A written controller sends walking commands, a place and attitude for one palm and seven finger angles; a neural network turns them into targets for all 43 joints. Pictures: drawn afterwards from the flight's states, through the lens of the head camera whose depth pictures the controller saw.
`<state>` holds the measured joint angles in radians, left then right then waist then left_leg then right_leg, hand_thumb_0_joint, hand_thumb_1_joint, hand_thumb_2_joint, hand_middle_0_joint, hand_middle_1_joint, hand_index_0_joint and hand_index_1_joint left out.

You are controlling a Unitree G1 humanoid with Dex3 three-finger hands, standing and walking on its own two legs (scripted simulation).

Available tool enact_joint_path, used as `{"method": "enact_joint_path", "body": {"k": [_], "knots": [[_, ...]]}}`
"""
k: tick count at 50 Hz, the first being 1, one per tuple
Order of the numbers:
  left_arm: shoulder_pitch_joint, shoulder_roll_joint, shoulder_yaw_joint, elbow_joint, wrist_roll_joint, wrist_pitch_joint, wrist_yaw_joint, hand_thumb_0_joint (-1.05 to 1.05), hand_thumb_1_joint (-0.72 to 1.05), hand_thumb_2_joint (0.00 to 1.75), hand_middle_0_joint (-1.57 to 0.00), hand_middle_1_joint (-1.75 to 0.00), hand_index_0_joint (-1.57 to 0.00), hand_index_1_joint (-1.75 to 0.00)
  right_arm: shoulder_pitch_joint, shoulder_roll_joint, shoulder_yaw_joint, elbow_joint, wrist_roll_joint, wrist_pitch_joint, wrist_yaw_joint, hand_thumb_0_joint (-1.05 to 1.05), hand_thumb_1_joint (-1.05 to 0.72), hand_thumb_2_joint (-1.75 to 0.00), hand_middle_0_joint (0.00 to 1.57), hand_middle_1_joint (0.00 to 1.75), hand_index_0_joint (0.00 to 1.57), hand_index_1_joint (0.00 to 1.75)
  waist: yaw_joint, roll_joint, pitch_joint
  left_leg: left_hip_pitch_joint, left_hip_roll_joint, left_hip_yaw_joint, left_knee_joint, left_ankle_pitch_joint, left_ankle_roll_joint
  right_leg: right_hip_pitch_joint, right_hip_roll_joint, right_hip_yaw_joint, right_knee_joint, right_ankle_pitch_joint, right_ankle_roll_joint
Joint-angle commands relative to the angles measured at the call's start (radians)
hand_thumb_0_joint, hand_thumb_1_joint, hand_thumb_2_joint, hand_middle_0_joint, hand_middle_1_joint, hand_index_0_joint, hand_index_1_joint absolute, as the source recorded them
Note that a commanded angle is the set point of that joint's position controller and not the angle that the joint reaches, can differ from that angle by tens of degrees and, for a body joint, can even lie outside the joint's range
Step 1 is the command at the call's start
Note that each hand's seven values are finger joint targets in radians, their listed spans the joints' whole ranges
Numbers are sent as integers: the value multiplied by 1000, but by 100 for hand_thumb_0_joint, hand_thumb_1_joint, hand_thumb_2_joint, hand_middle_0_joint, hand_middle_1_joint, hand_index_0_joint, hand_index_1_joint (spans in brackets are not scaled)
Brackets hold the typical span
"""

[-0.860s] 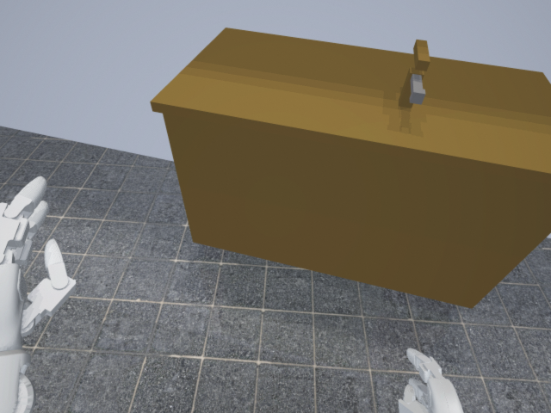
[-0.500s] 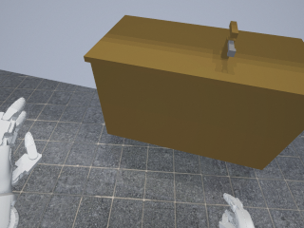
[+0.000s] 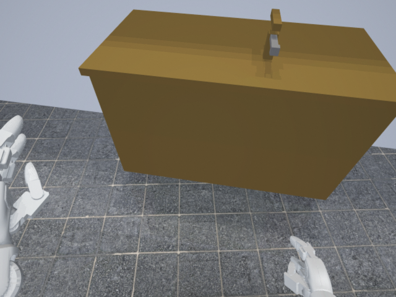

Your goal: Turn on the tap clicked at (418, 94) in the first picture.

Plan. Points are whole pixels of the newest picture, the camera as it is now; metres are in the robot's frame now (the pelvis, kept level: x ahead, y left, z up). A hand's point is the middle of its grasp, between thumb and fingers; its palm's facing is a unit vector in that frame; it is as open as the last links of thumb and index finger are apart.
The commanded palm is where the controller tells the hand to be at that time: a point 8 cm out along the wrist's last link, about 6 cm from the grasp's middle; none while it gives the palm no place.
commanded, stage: turn to face it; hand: left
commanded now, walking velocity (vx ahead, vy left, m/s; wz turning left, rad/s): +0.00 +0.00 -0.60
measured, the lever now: (274, 50) +0.85 -0.18 +0.10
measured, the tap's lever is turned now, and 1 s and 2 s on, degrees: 0 0 0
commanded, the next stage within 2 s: take the last steps up to it in 0.66 s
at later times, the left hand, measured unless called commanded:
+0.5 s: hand (124, 183) +0.25 +0.14 +0.17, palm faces +0.21 -0.88 -0.44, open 7.5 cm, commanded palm +0.20 +0.20 +0.19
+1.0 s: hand (151, 178) +0.25 +0.10 +0.18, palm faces +0.03 -0.92 -0.38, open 7.5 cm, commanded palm +0.22 +0.15 +0.19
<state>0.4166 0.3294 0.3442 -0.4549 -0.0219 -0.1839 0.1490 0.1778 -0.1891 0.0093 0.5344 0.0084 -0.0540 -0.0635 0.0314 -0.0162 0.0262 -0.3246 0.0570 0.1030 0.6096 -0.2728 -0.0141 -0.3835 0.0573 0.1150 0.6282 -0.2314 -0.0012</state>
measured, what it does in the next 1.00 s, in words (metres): steps on the spot, turning right: right foot, then left foot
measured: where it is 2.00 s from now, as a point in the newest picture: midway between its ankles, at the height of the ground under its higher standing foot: outside the picture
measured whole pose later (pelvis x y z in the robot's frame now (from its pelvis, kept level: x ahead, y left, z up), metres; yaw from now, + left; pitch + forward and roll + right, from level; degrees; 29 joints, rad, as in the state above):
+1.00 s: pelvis -0.04 -0.03 +0.02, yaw -26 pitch -1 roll -2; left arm 0.46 0.33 0.33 -0.44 0.00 -0.19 0.14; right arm 0.25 -0.18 0.01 0.60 0.00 -0.07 -0.05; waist 0.01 0.02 -0.02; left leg -0.18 0.12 0.09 0.48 -0.29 -0.04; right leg -0.45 0.01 -0.08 0.91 -0.39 0.03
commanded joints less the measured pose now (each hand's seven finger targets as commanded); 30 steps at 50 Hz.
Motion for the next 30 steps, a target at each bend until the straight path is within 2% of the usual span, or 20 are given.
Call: {"method": "enact_joint_path", "body": {"k": [1, 4, 5, 7, 9, 11, 13, 14, 15, 17, 18, 20, 21, 22, 23, 24, 25, 27, 29, 30], "knots": [[-48, 176, 115, -256, -16, -63, 12, 0, 90, 90, -20, -30, -20, -30, -65, -123, -54, -158, 2, -34, -2, 0, -90, -90, 20, 30, 20, 30, -6, 64, -121, -9, 113, -78, -78, -119, 31, -21, -82, 111, -33, 50, -30], [-31, 194, 135, -257, -17, -66, 16, 0, 90, 90, -20, -30, -20, -30, -41, -106, -58, -149, -6, -20, 10, 0, -90, -90, 20, 30, 20, 30, -21, -97, -135, 30, 12, -31, 89, -193, -12, -94, -184, 332, -202, 15, -91], [-23, 194, 137, -257, -19, -66, 18, 0, 90, 90, -20, -30, -20, -30, -46, -99, -55, -143, -7, -15, 17, 0, -90, -90, 20, 30, 20, 30, -22, -110, -136, 39, -3, -35, 113, -191, -19, -101, -209, 395, -241, 1, -111], [-21, 208, 159, -273, -18, -65, 24, 0, 90, 90, -20, -30, -20, -30, -60, -99, -52, -141, -9, -5, 24, 0, -90, -90, 20, 30, 20, 30, -22, -118, -163, 63, -4, -52, 59, -152, -21, -53, -205, 397, -225, 67, -117], [-2, 202, 158, -251, -18, -63, 21, 0, 90, 90, -20, -30, -20, -30, -60, -107, -53, -144, -7, 8, 22, 0, -90, -90, 20, 30, 20, 30, -18, -115, -180, 122, 22, -65, -37, -93, -3, -47, -156, 329, -170, 86, -85], [-15, 195, 153, -259, -18, -69, 15, 0, 90, 90, -20, -30, -20, -30, -72, -120, -56, -151, -3, 12, 15, 0, -90, -90, 20, 30, 20, 30, -12, -8, -172, 186, 98, -119, -125, -72, 36, -130, -77, 236, -81, 9, -40], [25, 183, 152, -227, -19, -67, 6, 0, 90, 90, -20, -30, -20, -30, -91, -133, -56, -164, 6, 10, 3, 0, -90, -90, 20, 30, 20, 30, -6, 193, -145, 125, 275, -244, -260, -136, 106, -168, 3, 81, 186, -157, 10], [18, 170, 139, -227, -16, -65, 5, 0, 90, 90, -20, -30, -20, -30, -81, -123, -54, -166, 7, 3, 2, 0, -90, -90, 20, 30, 20, 30, -7, 269, -128, 54, 361, -295, -325, -154, 161, -154, -2, -8, 387, -230, 32], [8, 169, 130, -227, -14, -71, 2, 0, 90, 90, -20, -30, -20, -30, -56, -115, -56, -158, 5, -8, 2, 0, -90, -90, 20, 30, 20, 30, -8, 242, -105, 50, 394, -278, -319, -71, 189, -163, -47, -52, 446, -239, 43], [-56, 159, 93, -267, -17, -74, -4, 0, 90, 90, -20, -30, -20, -30, -37, -125, -57, -148, 8, -31, 9, 0, -90, -90, 20, 30, 20, 30, -9, 164, -108, 93, 366, -113, -229, 119, 147, -133, -87, -95, 352, -237, 49], [-68, 152, 78, -257, -11, -73, -4, 0, 90, 90, -20, -30, -20, -30, -34, -137, -54, -143, 1, -43, 14, 0, -90, -90, 20, 30, 20, 30, -14, 190, -85, 56, 348, -70, -195, 175, 121, -71, -90, -128, 269, -239, 51], [-88, 152, 71, -224, -4, -70, -1, 0, 90, 90, -20, -30, -20, -30, -20, -145, -53, -137, 3, -63, 28, 0, -90, -90, 20, 30, 20, 30, -11, 182, -76, 32, 293, 2, -96, 171, 64, 52, -63, -192, 83, -157, 46], [-106, 164, 76, -222, 2, -71, 0, 0, 90, 90, -20, -30, -20, -30, -15, -148, -55, -138, 4, -70, 32, 0, -90, -90, 20, 30, 20, 30, -8, 137, -84, 13, 248, 29, 5, 121, 36, 115, -59, -182, -38, -58, 31], [-109, 191, 92, -206, 12, -68, 3, 0, 90, 90, -20, -30, -20, -30, -13, -141, -58, -141, 5, -70, 35, 0, -90, -90, 20, 30, 20, 30, -18, -34, -71, -38, 147, 62, 173, -16, -5, 117, -138, -8, -160, 129, -27], [-122, 238, 131, -221, 7, -73, 15, 0, 90, 90, -20, -30, -20, -30, -52, -112, -45, -163, -1, -70, 30, 0, -90, -90, 20, 30, 20, 30, -13, -246, -81, -215, 17, 52, 364, -297, -45, 163, -319, 312, -235, 383, -123], [-71, 252, 164, -200, -12, -65, 25, 0, 90, 90, -20, -30, -20, -30, -53, -125, -61, -151, 3, -68, 29, 0, -90, -90, 20, 30, 20, 30, 3, -235, -134, -222, 0, -59, 527, -310, -49, 147, -372, 458, -303, 317, -157], [-15, 254, 168, -225, -16, -66, 28, 0, 90, 90, -20, -30, -20, -30, -41, -111, -51, -144, -4, -56, 30, 0, -90, -90, 20, 30, 20, 30, -8, -163, -138, -256, 7, -129, 594, -242, -51, 185, -365, 463, -288, 274, -177], [52, 256, 201, -264, -22, -89, 24, 0, 90, 90, -20, -30, -20, -30, -41, -98, -36, -125, -6, -22, 38, 0, -90, -90, 20, 30, 20, 30, -22, -61, -202, -278, 15, -148, 591, -164, -61, 280, -308, 298, -222, 307, -180], [97, 255, 215, -259, -25, -107, 18, 0, 90, 90, -20, -30, -20, -30, -50, -96, -36, -122, -8, -11, 33, 0, -90, -90, 20, 30, 20, 30, -26, -63, -206, -237, 5, -124, 495, -142, -54, 270, -278, 226, -235, 356, -169], [93, 254, 212, -261, -26, -111, 17, 0, 90, 90, -20, -30, -20, -30, -58, -97, -38, -124, -8, -11, 30, 0, -90, -90, 20, 30, 20, 30, -25, -73, -201, -200, 1, -116, 429, -145, -48, 236, -276, 224, -253, 331, -170]]}}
